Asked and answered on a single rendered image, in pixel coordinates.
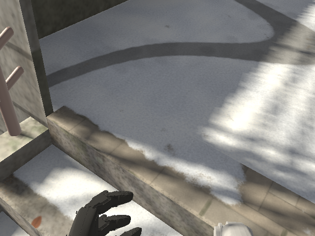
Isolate stairs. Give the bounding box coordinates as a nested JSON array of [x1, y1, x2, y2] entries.
[[0, 118, 215, 236]]

